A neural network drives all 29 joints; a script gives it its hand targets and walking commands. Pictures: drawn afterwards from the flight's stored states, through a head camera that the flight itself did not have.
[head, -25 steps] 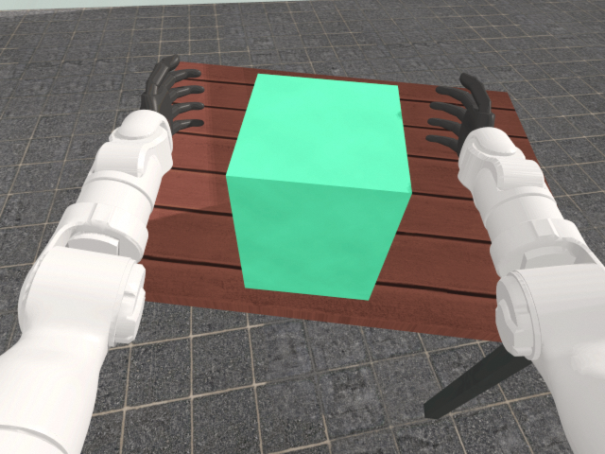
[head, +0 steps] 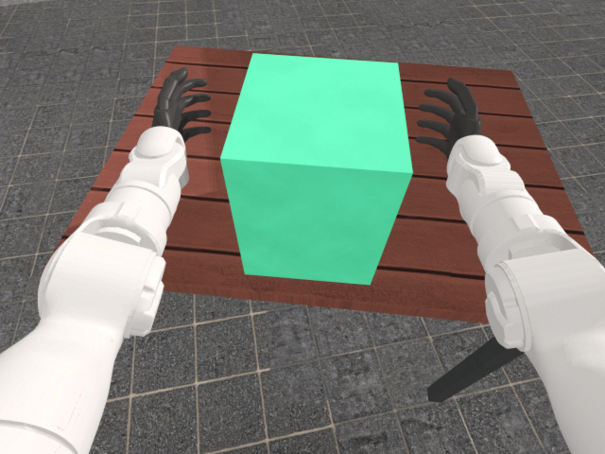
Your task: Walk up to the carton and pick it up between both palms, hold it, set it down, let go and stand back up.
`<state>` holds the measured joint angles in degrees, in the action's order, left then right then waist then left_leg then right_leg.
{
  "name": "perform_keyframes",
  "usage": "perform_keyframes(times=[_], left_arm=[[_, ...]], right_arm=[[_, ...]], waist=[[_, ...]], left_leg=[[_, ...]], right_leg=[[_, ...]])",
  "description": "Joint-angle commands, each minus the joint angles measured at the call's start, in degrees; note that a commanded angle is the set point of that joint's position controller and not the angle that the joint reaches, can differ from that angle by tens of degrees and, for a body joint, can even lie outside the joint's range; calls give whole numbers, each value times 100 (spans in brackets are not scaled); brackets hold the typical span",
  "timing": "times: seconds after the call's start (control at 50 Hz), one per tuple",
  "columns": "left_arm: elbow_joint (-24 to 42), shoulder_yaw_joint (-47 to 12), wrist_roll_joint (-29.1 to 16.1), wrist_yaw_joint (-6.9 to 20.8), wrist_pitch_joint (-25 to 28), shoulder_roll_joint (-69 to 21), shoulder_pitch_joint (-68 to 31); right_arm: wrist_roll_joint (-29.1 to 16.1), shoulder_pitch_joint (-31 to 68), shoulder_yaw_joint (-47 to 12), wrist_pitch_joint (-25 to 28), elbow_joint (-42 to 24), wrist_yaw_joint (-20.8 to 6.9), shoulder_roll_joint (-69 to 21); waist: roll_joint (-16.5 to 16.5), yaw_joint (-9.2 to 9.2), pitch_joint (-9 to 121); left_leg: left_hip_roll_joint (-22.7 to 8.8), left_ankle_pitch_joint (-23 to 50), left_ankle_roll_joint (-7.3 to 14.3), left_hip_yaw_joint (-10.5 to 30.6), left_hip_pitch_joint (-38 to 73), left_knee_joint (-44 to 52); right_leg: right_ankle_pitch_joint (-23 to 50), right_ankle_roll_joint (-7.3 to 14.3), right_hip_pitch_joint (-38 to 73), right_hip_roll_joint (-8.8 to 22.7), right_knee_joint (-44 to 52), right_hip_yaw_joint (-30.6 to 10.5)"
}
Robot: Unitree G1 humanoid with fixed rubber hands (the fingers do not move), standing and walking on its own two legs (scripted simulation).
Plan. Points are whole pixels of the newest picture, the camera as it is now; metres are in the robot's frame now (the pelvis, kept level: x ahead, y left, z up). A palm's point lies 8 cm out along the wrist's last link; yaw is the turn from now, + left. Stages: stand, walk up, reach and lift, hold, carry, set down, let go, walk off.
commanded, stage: reach and lift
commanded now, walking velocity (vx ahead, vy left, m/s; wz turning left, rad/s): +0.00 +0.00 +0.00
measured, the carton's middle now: (315, 176) +0.48 -0.01 +0.08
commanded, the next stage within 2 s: none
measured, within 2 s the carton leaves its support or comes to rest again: neither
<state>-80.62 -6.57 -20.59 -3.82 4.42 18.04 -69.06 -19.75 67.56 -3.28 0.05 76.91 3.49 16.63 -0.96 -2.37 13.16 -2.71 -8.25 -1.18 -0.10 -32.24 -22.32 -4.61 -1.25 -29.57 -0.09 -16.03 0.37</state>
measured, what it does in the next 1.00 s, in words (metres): stands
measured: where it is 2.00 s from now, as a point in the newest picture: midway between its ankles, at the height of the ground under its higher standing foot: outside the picture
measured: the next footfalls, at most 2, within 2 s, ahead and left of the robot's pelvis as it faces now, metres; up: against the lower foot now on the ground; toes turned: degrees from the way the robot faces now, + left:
none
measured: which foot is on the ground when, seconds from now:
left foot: down 0.00-1.00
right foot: down 0.00-1.00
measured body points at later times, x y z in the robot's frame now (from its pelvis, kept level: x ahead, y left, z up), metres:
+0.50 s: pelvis +0.01 +0.00 +0.01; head +0.06 +0.01 +0.45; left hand +0.50 +0.14 +0.17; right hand +0.49 -0.16 +0.16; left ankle +0.01 +0.13 -0.74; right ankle +0.01 -0.13 -0.74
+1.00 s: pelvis +0.02 -0.01 +0.01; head +0.07 +0.01 +0.46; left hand +0.50 +0.14 +0.16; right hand +0.49 -0.16 +0.16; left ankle +0.00 +0.13 -0.74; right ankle +0.01 -0.13 -0.74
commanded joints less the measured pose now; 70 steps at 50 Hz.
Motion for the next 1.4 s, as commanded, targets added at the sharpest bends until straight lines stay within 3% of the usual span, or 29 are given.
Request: perform_keyframes(times=[0.0,0.06,0.2,0.3,0.42,0.62,0.82,0.92,1.0,1.04,1.08,1.12,1.18,1.38], left_arm=[[321,268,145,-18,240,721,-2392],[278,364,269,-27,282,684,-2389],[710,504,578,-101,244,75,-2481],[1194,1101,1286,-199,10,-101,-2406],[1666,1870,2135,-298,-387,-213,-2233],[1885,1791,2061,-231,-531,-543,-1963],[2039,2127,2398,-145,-393,-732,-1899],[2206,2385,2662,-28,-376,-963,-1897],[2423,2819,3122,187,-432,-1346,-1870],[2492,3209,3618,459,-531,-2080,-1876],[2550,3680,4508,953,-827,-3384,-1565],[2977,3613,4792,1166,-1160,-3391,-1069],[3340,3226,4581,1265,-1419,-3432,-760],[3616,2632,4287,1460,-1536,-3693,-165]], right_arm=[[-26,2473,-26,197,-673,56,597],[-41,2421,-29,213,-646,98,519],[320,2346,390,112,-817,176,226],[1045,2320,1049,8,-1168,381,22],[1623,2254,1536,-144,-1703,527,-307],[1560,2077,1438,-287,-1986,648,-603],[1842,2027,1649,-304,-2187,630,-959],[2196,1980,1909,-338,-2331,539,-1229],[2782,1852,2329,-365,-2509,361,-1653],[3391,1807,2694,-429,-2690,115,-2444],[4405,1536,3141,-595,-2963,-397,-3693],[4770,1027,3288,-683,-3394,-680,-3718],[4617,838,2900,-683,-3791,-795,-3643],[4091,288,2213,-521,-3921,-796,-3795]], waist=[[195,-9,2876],[176,-5,2795],[-241,-88,2720],[-203,-63,2734],[-27,196,2539],[90,100,2334],[50,130,2299],[49,126,2244],[56,94,2057],[5,40,1889],[-126,-41,1716],[-105,-146,1678],[108,-283,1214],[110,-306,634]], left_leg=[[159,1583,-130,-88,1522,-142],[164,1576,-108,-86,1485,-57],[151,2040,-374,-24,2572,-191],[237,2316,-365,-39,2843,-88],[324,2422,-277,-101,2999,142],[340,2450,-147,-107,2951,205],[404,2449,-102,-100,2912,315],[431,2403,-138,-76,3049,394],[466,2289,-175,-53,3158,550],[499,2162,-207,2,3106,671],[554,1869,-248,116,3005,832],[550,1769,-234,154,3161,898],[526,1897,-250,212,3199,898],[576,1958,-40,204,2595,1001]], right_leg=[[1470,-341,1400,9,-214,178],[1550,-350,1508,16,-224,170],[1175,-168,618,-92,176,328],[1305,-146,825,-155,353,420],[1327,-143,1328,-241,499,499],[1694,-181,1772,-217,471,474],[1944,-180,2008,-236,433,517],[1880,-152,1999,-273,521,597],[1797,-151,2110,-285,638,712],[1714,-142,2272,-273,728,809],[1544,-124,2589,-257,839,902],[1711,-111,2975,-234,834,907],[2324,-219,3310,-296,623,942],[3473,-347,3963,-250,165,848]])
